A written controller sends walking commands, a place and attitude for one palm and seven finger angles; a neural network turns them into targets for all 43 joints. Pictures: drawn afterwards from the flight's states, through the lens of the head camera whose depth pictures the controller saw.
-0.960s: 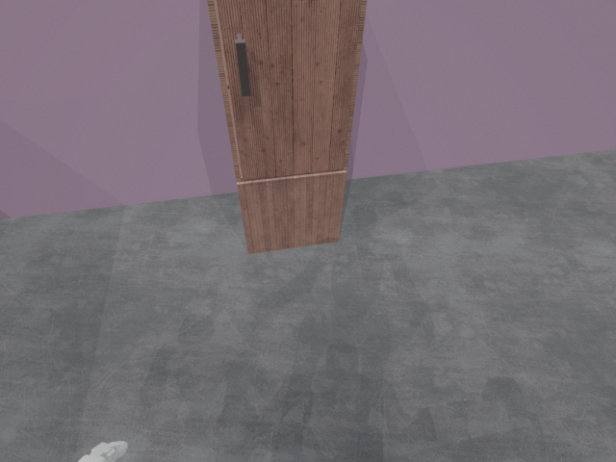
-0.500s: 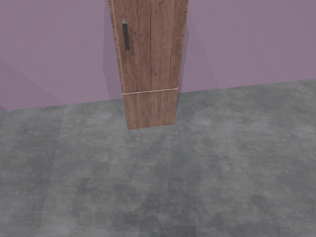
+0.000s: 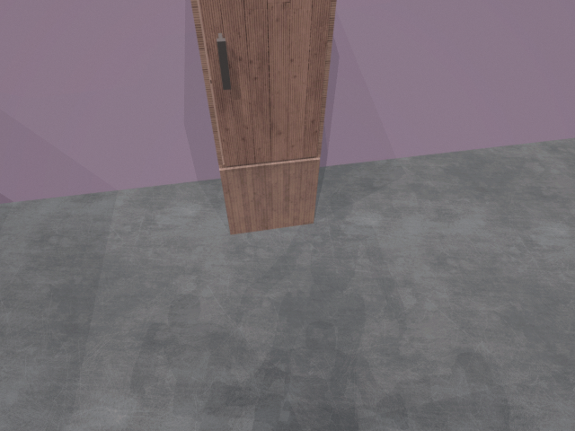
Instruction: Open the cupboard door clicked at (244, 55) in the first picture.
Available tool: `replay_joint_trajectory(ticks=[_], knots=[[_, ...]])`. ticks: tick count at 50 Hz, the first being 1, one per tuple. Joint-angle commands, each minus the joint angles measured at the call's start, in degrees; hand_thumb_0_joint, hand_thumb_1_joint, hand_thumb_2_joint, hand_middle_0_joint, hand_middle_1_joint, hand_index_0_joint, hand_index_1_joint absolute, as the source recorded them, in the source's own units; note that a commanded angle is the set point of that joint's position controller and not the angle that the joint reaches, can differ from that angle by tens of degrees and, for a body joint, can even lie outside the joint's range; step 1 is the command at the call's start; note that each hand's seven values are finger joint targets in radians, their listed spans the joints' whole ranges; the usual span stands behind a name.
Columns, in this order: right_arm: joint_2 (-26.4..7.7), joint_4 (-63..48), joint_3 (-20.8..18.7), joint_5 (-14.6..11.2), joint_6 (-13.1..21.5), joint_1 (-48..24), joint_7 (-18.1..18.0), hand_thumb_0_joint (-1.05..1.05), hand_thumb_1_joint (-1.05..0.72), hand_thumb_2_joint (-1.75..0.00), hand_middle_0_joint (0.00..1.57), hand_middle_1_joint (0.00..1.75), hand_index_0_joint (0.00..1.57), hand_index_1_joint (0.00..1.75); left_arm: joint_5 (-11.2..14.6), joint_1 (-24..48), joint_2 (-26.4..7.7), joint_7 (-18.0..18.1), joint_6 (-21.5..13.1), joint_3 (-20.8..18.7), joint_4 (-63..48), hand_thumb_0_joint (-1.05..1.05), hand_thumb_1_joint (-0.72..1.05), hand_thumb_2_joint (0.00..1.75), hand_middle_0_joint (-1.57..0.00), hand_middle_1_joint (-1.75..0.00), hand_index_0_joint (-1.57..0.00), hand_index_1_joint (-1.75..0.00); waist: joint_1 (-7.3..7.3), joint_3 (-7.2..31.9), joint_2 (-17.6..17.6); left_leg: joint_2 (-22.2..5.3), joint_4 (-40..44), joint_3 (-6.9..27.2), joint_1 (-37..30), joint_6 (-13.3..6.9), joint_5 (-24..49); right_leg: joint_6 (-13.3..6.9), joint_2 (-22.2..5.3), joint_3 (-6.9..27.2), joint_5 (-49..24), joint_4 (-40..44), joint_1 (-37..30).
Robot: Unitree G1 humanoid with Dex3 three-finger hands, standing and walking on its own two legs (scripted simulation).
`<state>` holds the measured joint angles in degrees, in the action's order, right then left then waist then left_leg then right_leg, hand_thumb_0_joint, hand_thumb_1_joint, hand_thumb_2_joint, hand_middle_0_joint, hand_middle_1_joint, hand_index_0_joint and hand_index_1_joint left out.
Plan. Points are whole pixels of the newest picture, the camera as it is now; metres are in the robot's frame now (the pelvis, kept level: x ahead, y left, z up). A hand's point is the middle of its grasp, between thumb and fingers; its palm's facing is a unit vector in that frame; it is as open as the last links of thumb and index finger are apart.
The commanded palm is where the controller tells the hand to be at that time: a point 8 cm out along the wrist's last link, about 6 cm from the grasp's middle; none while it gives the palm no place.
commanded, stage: look at it before walking up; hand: left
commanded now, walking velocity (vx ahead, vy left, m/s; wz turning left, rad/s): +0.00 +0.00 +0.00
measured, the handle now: (223, 61) +1.03 +0.24 +0.05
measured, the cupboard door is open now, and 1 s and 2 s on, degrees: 0 0 0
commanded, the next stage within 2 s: walk to a spot facing it in 0.58 s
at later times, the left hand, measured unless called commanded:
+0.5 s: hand out of the picture +0.09 +0.25 -0.15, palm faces -0.02 -0.94 -0.33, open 7.4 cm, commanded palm none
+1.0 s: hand out of the picture +0.07 +0.21 -0.17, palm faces -0.12 -0.95 -0.27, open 7.4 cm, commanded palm none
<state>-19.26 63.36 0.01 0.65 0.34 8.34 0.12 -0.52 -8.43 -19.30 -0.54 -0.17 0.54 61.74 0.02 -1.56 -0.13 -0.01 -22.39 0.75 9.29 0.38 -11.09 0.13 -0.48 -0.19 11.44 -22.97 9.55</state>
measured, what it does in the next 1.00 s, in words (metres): stands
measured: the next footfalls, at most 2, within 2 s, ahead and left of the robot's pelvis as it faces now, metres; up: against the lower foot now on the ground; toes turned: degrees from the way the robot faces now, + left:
left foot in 1.64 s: +0.37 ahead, +0.01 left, +0.00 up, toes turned -19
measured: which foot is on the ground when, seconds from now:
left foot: down 0.00-1.00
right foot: down 0.00-1.00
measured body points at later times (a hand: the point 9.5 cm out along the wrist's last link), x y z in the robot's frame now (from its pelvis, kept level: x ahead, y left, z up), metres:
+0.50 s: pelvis +0.01 +0.00 +0.00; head +0.02 +0.00 +0.45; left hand +0.09 +0.29 -0.13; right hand +0.09 -0.30 -0.13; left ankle +0.01 +0.12 -0.74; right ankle +0.01 -0.12 -0.74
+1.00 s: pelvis +0.00 -0.01 -0.01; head +0.02 -0.02 +0.44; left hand +0.08 +0.26 -0.15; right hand +0.05 -0.28 -0.16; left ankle +0.01 +0.12 -0.74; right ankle +0.00 -0.11 -0.73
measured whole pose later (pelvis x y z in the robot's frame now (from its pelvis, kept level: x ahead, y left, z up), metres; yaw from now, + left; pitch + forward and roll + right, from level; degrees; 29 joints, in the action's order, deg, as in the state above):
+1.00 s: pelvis +0.00 -0.01 -0.01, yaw -8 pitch -2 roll +2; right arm -14.0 57.6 -1.1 0.9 -1.2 8.5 -0.9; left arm -0.9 -12.5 -15.7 -1.2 3.7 -1.5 57.3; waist -1.6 -3.7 1.3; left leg -2.4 -29.6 -7.1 10.9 0.8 -16.7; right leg 0.4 0.6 2.1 23.2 -41.5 18.5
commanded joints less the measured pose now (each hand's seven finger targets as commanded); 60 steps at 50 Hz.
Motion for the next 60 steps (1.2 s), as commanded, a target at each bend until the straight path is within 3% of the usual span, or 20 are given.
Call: replay_joint_trajectory(ticks=[1, 22, 35, 36, 39, 41, 43, 45, 47, 48, 49, 51, 52, 53, 54, 55, 56, 57, 59, 60], knots=[[-11.47, -3.54, -2.14, -0.13, 1.67, -2.68, -0.70, 0.00, -0.90, -0.90, 0.20, 0.30, 0.20, 0.30, -0.20, 2.31, -11.80, 1.06, -1.24, -2.46, -3.49, 0.00, 0.90, 0.90, -0.20, -0.30, -0.20, -0.30, -0.10, 2.31, 0.71, -6.08, 4.61, 5.96, 0.44, -2.02, 2.25, -1.89, -6.31, 6.82, 0.77, 5.45, 0.34], [-11.63, -3.58, -2.02, -0.34, 1.78, -3.56, -0.90, 0.00, -0.90, -0.90, 0.20, 0.30, 0.20, 0.30, -0.19, 2.05, -12.00, 1.18, -1.57, -2.48, -3.19, 0.00, 0.90, 0.90, -0.20, -0.30, -0.20, -0.30, -0.21, 4.47, 0.79, -6.64, 3.95, 5.23, -2.22, -1.92, 8.94, -1.93, -6.62, 6.11, -8.79, 4.64, -2.34], [-11.93, -3.50, -2.07, -0.21, 1.75, -4.16, -1.03, 0.00, -0.90, -0.90, 0.20, 0.30, 0.20, 0.30, -0.18, 2.44, -12.16, 1.15, -1.45, -2.51, -3.17, 0.00, 0.90, 0.90, -0.20, -0.30, -0.20, -0.30, -0.14, 3.62, 0.36, -6.88, 4.78, 4.72, -3.47, -1.71, 9.14, -1.90, -6.38, 6.42, -9.62, 5.12, -1.98], [-11.65, -3.57, -2.14, -0.17, 1.72, -3.73, -1.17, 0.00, -0.90, -0.90, 0.20, 0.30, 0.20, 0.30, -0.21, 2.42, -11.76, 1.10, -1.17, -2.62, -3.54, 0.00, 0.90, 0.90, -0.20, -0.30, -0.20, -0.30, -0.06, 3.50, -0.19, -7.17, 3.92, 3.97, -3.75, -1.67, 9.55, -1.94, -6.33, 6.59, -10.83, 4.50, -1.27], [-4.97, -3.71, -1.32, -0.06, 0.45, 0.02, -1.55, 0.00, -0.90, -0.90, 0.20, 0.30, 0.20, 0.30, -0.14, -0.89, -5.88, 1.42, 0.74, -1.88, -3.70, 0.00, 0.90, 0.90, -0.20, -0.30, -0.20, -0.30, 0.17, 3.00, 0.34, -7.46, 0.59, 1.12, -3.58, -0.58, 9.95, -1.19, -5.89, 7.37, -14.34, 0.90, 1.58], [-5.57, -4.89, -2.05, -0.04, -0.14, 1.03, -1.90, 0.00, -0.90, -0.90, 0.20, 0.30, 0.20, 0.30, -0.31, -1.54, -6.05, 1.29, 1.47, -2.38, -4.91, 0.00, 0.90, 0.90, -0.20, -0.30, -0.20, -0.30, 0.40, 2.67, 0.16, -8.18, -0.84, 0.40, -3.58, -0.75, 9.78, -1.28, -5.07, 7.91, -15.28, -1.72, 3.99], [-6.34, -6.37, -2.82, 0.04, -0.51, 1.31, -2.10, 0.00, -0.90, -0.90, 0.20, 0.30, 0.20, 0.30, -0.47, -1.90, -5.87, 1.07, 2.01, -2.91, -6.45, 0.00, 0.90, 0.90, -0.20, -0.30, -0.20, -0.30, 0.45, 2.78, -0.70, -9.72, -1.25, 0.71, -3.58, -1.55, 8.42, -1.10, -3.70, 7.60, -13.77, -5.01, 6.81], [-7.17, -7.89, -3.58, 0.14, -0.77, 0.89, -2.20, 0.00, -0.90, -0.90, 0.20, 0.30, 0.20, 0.30, -0.52, -2.14, -5.09, 0.68, 2.48, -3.21, -7.89, 0.00, 0.90, 0.90, -0.20, -0.30, -0.20, -0.30, 0.27, 1.14, -3.88, -12.41, 0.45, 2.59, -2.31, -3.17, 6.01, -0.46, -1.36, 6.09, -8.78, -10.01, 10.26], [-8.40, -8.67, -4.14, 0.23, -0.52, 1.64, -1.92, 0.00, -0.90, -0.90, 0.20, 0.30, 0.20, 0.30, -0.70, -3.44, -3.19, 0.00, 2.79, -3.53, -8.67, 0.00, 0.90, 0.90, -0.20, -0.30, -0.20, -0.30, 0.26, 2.30, -9.88, -19.05, 5.81, 7.21, -1.18, -7.84, -1.91, 0.52, 1.37, 1.24, 12.84, -22.27, 11.82], [-8.52, -9.27, -4.37, 0.36, -0.31, 0.85, -1.72, 0.00, -0.90, -0.90, 0.20, 0.30, 0.20, 0.30, -0.76, -3.66, -2.50, -0.35, 3.05, -3.91, -9.41, 0.00, 0.90, 0.90, -0.20, -0.30, -0.20, -0.30, 0.09, 1.57, -11.42, -21.40, 8.44, 8.77, 0.49, -9.82, -8.01, 0.72, 0.53, 0.45, 18.03, -27.22, 12.85], [-8.38, -10.01, -4.58, 0.41, -0.13, -0.19, -1.63, 0.00, -0.90, -0.90, 0.20, 0.30, 0.20, 0.30, -0.86, -3.80, -2.46, -0.75, 3.19, -4.29, -10.01, 0.00, 0.90, 0.90, -0.20, -0.30, -0.20, -0.30, -0.37, 0.99, -11.00, -22.18, 9.38, 8.56, 2.20, -10.25, -13.02, 0.54, -1.23, 1.28, 18.51, -28.12, 12.77], [-8.00, -10.75, -4.81, 0.82, -0.01, -2.42, -1.36, 0.00, -0.90, -0.90, 0.20, 0.30, 0.20, 0.30, -1.02, -6.08, -1.02, -1.57, 2.70, -4.61, -10.09, 0.00, 0.90, 0.90, -0.20, -0.30, -0.20, -0.30, -2.27, -0.77, -9.96, -20.35, 6.52, 3.99, 7.31, -7.86, -17.50, -0.05, -2.08, -0.49, 15.90, -21.93, 7.06], [-7.70, -10.90, -4.97, 0.73, -0.14, -3.37, -1.19, 0.00, -0.90, -0.90, 0.20, 0.30, 0.20, 0.30, -1.07, -9.84, -0.68, -1.73, 2.24, -4.80, -9.12, 0.00, 0.90, 0.90, -0.20, -0.30, -0.20, -0.30, -4.28, 0.18, -7.10, -18.68, 1.47, 1.53, 10.22, -6.22, -20.21, -0.22, -1.06, -1.81, 13.16, -17.23, 1.72], [-6.50, -11.04, -4.76, 0.70, -0.43, -4.04, -0.96, 0.00, -0.90, -0.90, 0.20, 0.30, 0.20, 0.30, -1.16, -16.20, -0.43, -1.55, 1.67, -5.10, -7.14, 0.00, 0.90, 0.90, -0.20, -0.30, -0.20, -0.30, -7.04, 0.12, -2.52, -15.23, -8.58, -2.59, 15.87, -3.65, -23.55, -0.60, 0.19, -2.78, 10.05, -10.06, -5.96], [-1.73, -12.27, -3.88, 0.10, -0.78, -2.35, -0.51, 0.00, -0.90, -0.90, 0.20, 0.30, 0.20, 0.30, -1.84, -20.66, -5.14, -0.74, 0.48, -5.96, -6.19, 0.00, 0.90, 0.90, -0.20, -0.30, -0.20, -0.30, -8.05, -1.33, 16.63, -6.75, -29.32, -9.78, 26.92, 0.78, -27.22, -3.62, -9.22, 15.15, 22.39, 5.85, -10.08], [0.53, -15.40, -3.28, 0.68, -0.11, -5.61, -0.12, 0.00, -0.90, -0.90, 0.20, 0.30, 0.20, 0.30, -1.15, -22.88, -9.02, 0.37, -0.31, -6.07, -6.37, 0.00, 0.90, 0.90, -0.20, -0.30, -0.20, -0.30, -8.21, -5.30, 24.05, -1.51, -43.43, -6.58, 37.70, 2.05, -25.90, -8.49, -19.96, 39.72, 21.63, 16.06, -6.29], [-1.96, -16.18, -3.88, 0.83, 0.28, -7.06, 0.16, 0.00, -0.90, -0.90, 0.20, 0.30, 0.20, 0.30, -0.72, -21.77, -7.98, 1.15, -0.65, -6.23, -7.40, 0.00, 0.90, 0.90, -0.20, -0.30, -0.20, -0.30, -6.99, -6.74, 15.49, -4.44, -44.84, 0.00, 36.57, 1.06, -18.57, -10.16, -20.21, 37.84, 24.09, 17.78, -3.30], [-1.77, -15.61, -4.22, 0.62, 0.42, -7.13, 0.43, 0.00, -0.90, -0.90, 0.20, 0.30, 0.20, 0.30, -0.67, -19.11, -6.08, 1.34, -1.24, -6.28, -7.72, 0.00, 0.90, 0.90, -0.20, -0.30, -0.20, -0.30, -5.43, -7.13, 12.33, -5.91, -45.48, -0.47, 35.26, 0.85, -13.82, -9.85, -18.20, 36.62, 24.85, 17.52, -1.87], [-1.53, -13.42, -4.47, 0.93, 0.97, -4.17, 0.71, 0.00, -0.90, -0.90, 0.20, 0.30, 0.20, 0.30, -0.55, -15.15, -2.44, 0.90, -2.29, -5.08, -8.67, 0.00, 0.90, 0.90, -0.20, -0.30, -0.20, -0.30, -2.48, -5.96, 5.09, -7.26, -44.55, 0.24, 31.33, 1.58, -5.95, -9.87, -14.59, 29.10, 19.04, 14.72, 1.05], [-0.49, -12.59, -4.60, 0.99, 0.81, -2.28, 0.87, 0.00, -0.90, -0.90, 0.20, 0.30, 0.20, 0.30, -0.52, -14.77, -1.62, 0.76, -2.70, -4.93, -8.65, 0.00, 0.90, 0.90, -0.20, -0.30, -0.20, -0.30, -1.33, -4.96, 3.81, -7.08, -43.67, -0.26, 29.92, 2.06, -3.27, -9.57, -13.03, 24.90, 15.06, 14.23, 0.84]])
